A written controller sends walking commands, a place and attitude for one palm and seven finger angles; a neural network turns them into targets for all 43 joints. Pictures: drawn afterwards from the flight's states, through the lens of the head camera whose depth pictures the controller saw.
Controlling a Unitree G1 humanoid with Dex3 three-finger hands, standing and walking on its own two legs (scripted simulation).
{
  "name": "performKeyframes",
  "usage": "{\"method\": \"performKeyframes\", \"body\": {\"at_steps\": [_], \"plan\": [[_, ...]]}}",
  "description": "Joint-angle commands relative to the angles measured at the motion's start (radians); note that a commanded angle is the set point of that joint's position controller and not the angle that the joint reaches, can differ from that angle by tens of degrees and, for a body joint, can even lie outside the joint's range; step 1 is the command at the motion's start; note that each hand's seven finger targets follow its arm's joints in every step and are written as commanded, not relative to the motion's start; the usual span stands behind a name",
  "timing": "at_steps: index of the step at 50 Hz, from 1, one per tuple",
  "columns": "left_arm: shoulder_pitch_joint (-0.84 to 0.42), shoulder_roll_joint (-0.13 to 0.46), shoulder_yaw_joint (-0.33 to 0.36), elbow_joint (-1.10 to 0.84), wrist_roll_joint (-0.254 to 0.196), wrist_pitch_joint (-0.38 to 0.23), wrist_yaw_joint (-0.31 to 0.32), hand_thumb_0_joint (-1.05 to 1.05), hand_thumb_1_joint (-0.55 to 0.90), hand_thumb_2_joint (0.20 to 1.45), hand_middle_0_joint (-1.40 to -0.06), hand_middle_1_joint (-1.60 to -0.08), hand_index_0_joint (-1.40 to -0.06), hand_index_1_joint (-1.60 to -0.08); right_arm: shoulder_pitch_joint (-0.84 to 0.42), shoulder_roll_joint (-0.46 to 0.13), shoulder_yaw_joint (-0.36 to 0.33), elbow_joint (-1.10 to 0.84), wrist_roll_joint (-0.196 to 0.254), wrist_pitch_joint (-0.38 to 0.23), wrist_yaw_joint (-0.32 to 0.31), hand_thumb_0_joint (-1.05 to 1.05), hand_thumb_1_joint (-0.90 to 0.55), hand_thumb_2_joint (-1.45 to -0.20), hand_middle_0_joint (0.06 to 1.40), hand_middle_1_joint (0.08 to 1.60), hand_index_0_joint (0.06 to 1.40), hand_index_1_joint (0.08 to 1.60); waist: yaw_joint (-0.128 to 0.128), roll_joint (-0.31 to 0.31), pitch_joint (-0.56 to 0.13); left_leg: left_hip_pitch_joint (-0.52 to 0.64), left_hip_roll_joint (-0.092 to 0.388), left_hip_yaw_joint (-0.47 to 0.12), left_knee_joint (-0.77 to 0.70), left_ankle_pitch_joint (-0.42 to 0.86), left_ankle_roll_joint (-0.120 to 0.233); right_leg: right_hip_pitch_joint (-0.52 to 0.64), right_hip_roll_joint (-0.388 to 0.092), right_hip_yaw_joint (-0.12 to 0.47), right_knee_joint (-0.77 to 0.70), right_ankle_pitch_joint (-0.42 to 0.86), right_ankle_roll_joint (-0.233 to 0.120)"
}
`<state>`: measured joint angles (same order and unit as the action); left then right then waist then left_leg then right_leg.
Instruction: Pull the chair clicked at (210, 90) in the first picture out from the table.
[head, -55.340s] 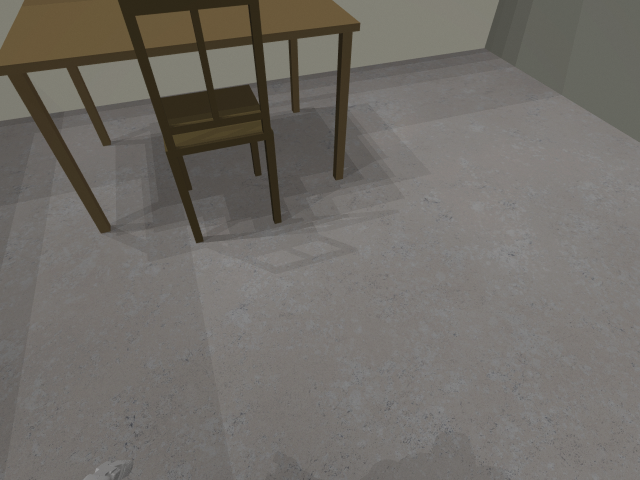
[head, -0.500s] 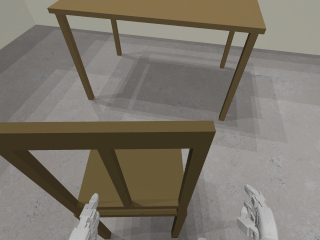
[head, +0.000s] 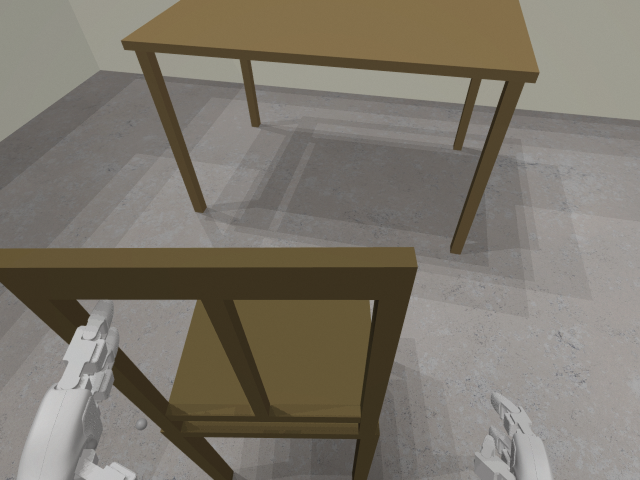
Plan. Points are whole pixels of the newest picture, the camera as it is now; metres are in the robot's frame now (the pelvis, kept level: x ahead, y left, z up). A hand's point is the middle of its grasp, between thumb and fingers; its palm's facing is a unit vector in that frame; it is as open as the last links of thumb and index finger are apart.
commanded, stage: draw the hand back to the body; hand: left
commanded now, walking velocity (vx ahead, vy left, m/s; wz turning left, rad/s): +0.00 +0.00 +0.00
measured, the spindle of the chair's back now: (244, 365) +0.26 +0.13 +0.01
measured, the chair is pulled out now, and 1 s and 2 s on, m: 0.71 0.71 0.72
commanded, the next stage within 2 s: step back with the hand held close in 1.00 s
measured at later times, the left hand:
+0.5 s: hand (99, 395) +0.17 +0.22 +0.13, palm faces +0.23 -0.86 -0.46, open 10.8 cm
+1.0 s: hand (83, 386) +0.18 +0.23 +0.14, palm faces +0.27 -0.81 -0.52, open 6.9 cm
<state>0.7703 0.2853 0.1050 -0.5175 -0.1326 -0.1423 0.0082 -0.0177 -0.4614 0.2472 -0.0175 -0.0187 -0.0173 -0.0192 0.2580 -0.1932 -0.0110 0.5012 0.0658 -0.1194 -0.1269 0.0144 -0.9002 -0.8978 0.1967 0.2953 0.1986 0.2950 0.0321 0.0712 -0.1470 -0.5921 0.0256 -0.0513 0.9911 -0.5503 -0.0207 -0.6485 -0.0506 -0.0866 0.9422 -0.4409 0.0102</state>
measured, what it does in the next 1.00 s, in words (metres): rises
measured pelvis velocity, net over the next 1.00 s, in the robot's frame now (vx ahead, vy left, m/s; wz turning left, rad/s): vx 0.02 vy -0.02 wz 0.00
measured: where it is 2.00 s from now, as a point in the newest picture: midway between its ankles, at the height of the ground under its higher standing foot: outside the picture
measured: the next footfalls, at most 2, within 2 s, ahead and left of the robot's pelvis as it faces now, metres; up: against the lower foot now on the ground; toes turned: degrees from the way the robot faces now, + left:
none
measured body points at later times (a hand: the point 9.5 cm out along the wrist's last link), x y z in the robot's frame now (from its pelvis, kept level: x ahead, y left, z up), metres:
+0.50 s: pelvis +0.01 -0.01 +0.05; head +0.00 -0.04 +0.50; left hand +0.15 +0.26 +0.16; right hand +0.20 -0.23 -0.04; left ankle -0.03 +0.13 -0.68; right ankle +0.02 -0.13 -0.68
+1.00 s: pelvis +0.02 -0.02 +0.05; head +0.01 -0.05 +0.50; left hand +0.16 +0.27 +0.17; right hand +0.21 -0.24 -0.04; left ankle -0.03 +0.13 -0.68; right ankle +0.02 -0.13 -0.68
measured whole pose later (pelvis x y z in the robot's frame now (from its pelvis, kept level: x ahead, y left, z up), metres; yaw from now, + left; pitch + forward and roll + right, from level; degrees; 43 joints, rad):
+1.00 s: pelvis +0.02 -0.02 +0.05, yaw +0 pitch -4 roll +0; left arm 0.60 0.41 0.18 -0.37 -0.06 0.14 0.12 0.01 0.88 0.90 -0.39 -0.39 -0.33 -0.33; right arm 0.18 -0.25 0.03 0.69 0.03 -0.25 -0.10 0.01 -0.90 -0.90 0.20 0.30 0.20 0.30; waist 0.07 0.09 0.05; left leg -0.07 0.04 -0.03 0.49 -0.34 -0.04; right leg -0.17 -0.03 -0.09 0.53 -0.29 -0.01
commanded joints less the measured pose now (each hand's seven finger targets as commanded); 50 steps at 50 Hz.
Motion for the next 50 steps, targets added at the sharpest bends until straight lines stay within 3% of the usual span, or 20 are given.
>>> {"method": "performKeyframes", "body": {"at_steps": [1,4,8,12,13,14,17,21,27,28,31,34,38,41,44,50], "plan": [[0.043,0.065,0.031,-0.169,0.08,0.071,0.126,0.0,-0.188,0.375,-0.05,-0.075,-0.05,-0.075,-0.093,-0.098,-0.024,-0.168,-0.02,-0.024,-0.016,0.0,-0.9,-0.9,0.2,0.3,0.2,0.3,-0.009,-0.036,0.011,0.057,0.013,0.019,-0.254,0.297,0.024,0.245,-0.013,0.018,-0.239,0.197,-0.039],[-0.014,0.133,0.094,-0.19,0.091,0.088,0.155,0.0,-0.079,0.428,-0.065,-0.097,-0.065,-0.097,-0.105,-0.104,-0.015,-0.161,-0.026,-0.02,-0.022,0.0,-0.9,-0.9,0.2,0.3,0.2,0.3,-0.002,-0.061,0.023,0.122,0.01,0.018,-0.303,0.316,0.027,0.303,-0.012,0.022,-0.29,0.224,-0.039],[-0.102,0.221,0.192,-0.203,0.091,0.09,0.181,0.0,0.066,0.497,-0.085,-0.128,-0.085,-0.128,-0.136,-0.103,-0.002,-0.138,-0.024,-0.031,-0.027,0.0,-0.9,-0.9,0.2,0.3,0.2,0.3,0.014,-0.009,0.059,0.185,0.009,0.012,-0.371,0.322,0.022,0.368,-0.011,0.03,-0.355,0.227,-0.045],[-0.165,0.234,0.225,-0.216,0.087,0.078,0.191,0.0,0.211,0.567,-0.105,-0.157,-0.105,-0.157,-0.145,-0.1,0.01,-0.114,-0.028,-0.059,-0.023,0.0,-0.9,-0.9,0.2,0.3,0.2,0.3,0.014,0.047,0.089,0.262,0.009,0.014,-0.427,0.338,0.021,0.398,-0.011,0.03,-0.398,0.244,-0.045],[-0.189,0.264,0.253,-0.22,0.087,0.078,0.196,0.0,0.248,0.585,-0.11,-0.165,-0.11,-0.165,-0.144,-0.105,0.01,-0.101,-0.028,-0.064,-0.023,0.0,-0.9,-0.9,0.2,0.3,0.2,0.3,0.017,0.061,0.081,0.271,0.008,0.01,-0.442,0.352,0.018,0.425,-0.01,0.033,-0.412,0.256,-0.049],[-0.191,0.251,0.254,-0.221,0.083,0.077,0.196,0.0,0.284,0.603,-0.115,-0.173,-0.115,-0.173,-0.153,-0.104,0.012,-0.098,-0.03,-0.069,-0.021,0.0,-0.9,-0.9,0.2,0.3,0.2,0.3,0.016,0.051,0.093,0.29,0.008,0.012,-0.457,0.354,0.018,0.427,-0.007,0.032,-0.418,0.258,-0.046],[-0.233,0.267,0.281,-0.238,0.082,0.065,0.198,0.0,0.393,0.655,-0.13,-0.195,-0.13,-0.195,-0.159,-0.106,0.013,-0.079,-0.034,-0.094,-0.012,0.0,-0.9,-0.9,0.2,0.3,0.2,0.3,0.02,0.068,0.079,0.336,0.011,0.015,-0.485,0.374,0.018,0.456,-0.008,0.035,-0.441,0.281,-0.045],[-0.306,0.32,0.339,-0.282,0.079,0.056,0.207,0.0,0.538,0.725,-0.15,-0.225,-0.15,-0.225,-0.168,-0.115,0.011,-0.054,-0.038,-0.124,-0.008,0.0,-0.9,-0.9,0.2,0.3,0.2,0.3,0.023,0.043,0.038,0.392,0.007,0.022,-0.512,0.415,0.023,0.509,-0.007,0.043,-0.461,0.334,-0.042],[-0.393,0.376,0.394,-0.314,0.079,0.059,0.221,0.0,0.755,0.83,-0.18,-0.27,-0.18,-0.27,-0.177,-0.124,0.014,-0.016,-0.038,-0.153,0.001,0.0,-0.9,-0.9,0.2,0.3,0.2,0.3,0.026,0.108,0.023,0.442,0.005,0.03,-0.535,0.486,0.022,0.559,-0.013,0.052,-0.482,0.411,-0.041],[-0.416,0.414,0.421,-0.315,0.08,0.063,0.226,0.0,0.791,0.848,-0.185,-0.278,-0.185,-0.278,-0.176,-0.129,0.015,-0.007,-0.037,-0.155,0.001,0.0,-0.9,-0.9,0.2,0.3,0.2,0.3,0.027,0.114,0.014,0.438,0.001,0.027,-0.535,0.491,0.021,0.576,-0.014,0.057,-0.486,0.418,-0.043],[-0.45,0.426,0.432,-0.347,0.081,0.06,0.23,0.0,0.9,0.9,-0.2,-0.3,-0.2,-0.3,-0.177,-0.132,0.016,0.001,-0.035,-0.165,0.006,0.0,-0.9,-0.9,0.2,0.3,0.2,0.3,0.028,0.133,0.005,0.461,0.005,0.028,-0.546,0.522,0.019,0.583,-0.018,0.052,-0.482,0.437,-0.039],[-0.442,0.404,0.416,-0.327,0.082,0.065,0.225,0.0,0.9,0.9,-0.2,-0.3,-0.2,-0.3,-0.185,-0.13,0.018,0.01,-0.037,-0.174,0.01,0.0,-0.9,-0.9,0.2,0.3,0.2,0.3,0.031,0.129,0.028,0.47,0.007,0.027,-0.552,0.53,0.018,0.573,-0.018,0.044,-0.49,0.433,-0.037],[-0.442,0.416,0.424,-0.334,0.085,0.063,0.22,0.0,0.9,0.9,-0.2,-0.3,-0.2,-0.3,-0.195,-0.138,0.014,0.018,-0.04,-0.188,0.017,0.0,-0.9,-0.9,0.2,0.3,0.2,0.3,0.036,0.136,0.001,0.485,0.007,0.029,-0.553,0.544,0.02,0.587,-0.019,0.043,-0.488,0.445,-0.036],[-0.432,0.4,0.412,-0.323,0.085,0.058,0.218,0.0,0.9,0.9,-0.2,-0.3,-0.2,-0.3,-0.192,-0.138,0.01,0.019,-0.043,-0.19,0.018,0.0,-0.9,-0.9,0.2,0.3,0.2,0.3,0.035,0.07,-0.005,0.49,0.011,0.034,-0.551,0.553,0.025,0.589,-0.021,0.039,-0.484,0.47,-0.03],[-0.446,0.391,0.401,-0.334,0.089,0.058,0.216,0.0,0.9,0.9,-0.2,-0.3,-0.2,-0.3,-0.191,-0.136,0.013,0.023,-0.042,-0.194,0.019,0.0,-0.9,-0.9,0.2,0.3,0.2,0.3,0.035,0.109,0.002,0.491,0.01,0.034,-0.555,0.547,0.022,0.584,-0.024,0.046,-0.488,0.459,-0.032],[-0.439,0.394,0.406,-0.343,0.093,0.06,0.22,0.0,0.9,0.9,-0.2,-0.3,-0.2,-0.3,-0.189,-0.138,0.012,0.024,-0.044,-0.196,0.021,0.0,-0.9,-0.9,0.2,0.3,0.2,0.3,0.039,0.123,-0.006,0.498,0.016,0.028,-0.555,0.582,0.02,0.587,-0.027,0.036,-0.472,0.474,-0.035]]}}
